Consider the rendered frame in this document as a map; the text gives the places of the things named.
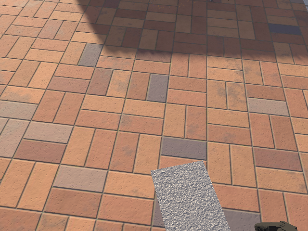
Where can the right robot hand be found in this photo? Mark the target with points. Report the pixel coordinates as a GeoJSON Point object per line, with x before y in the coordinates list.
{"type": "Point", "coordinates": [274, 226]}

